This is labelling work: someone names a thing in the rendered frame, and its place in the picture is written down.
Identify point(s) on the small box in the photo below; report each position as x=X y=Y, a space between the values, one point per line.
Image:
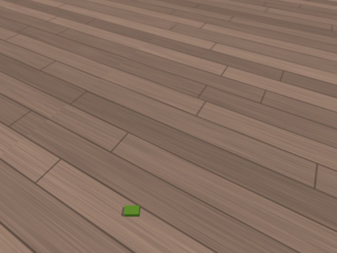
x=132 y=211

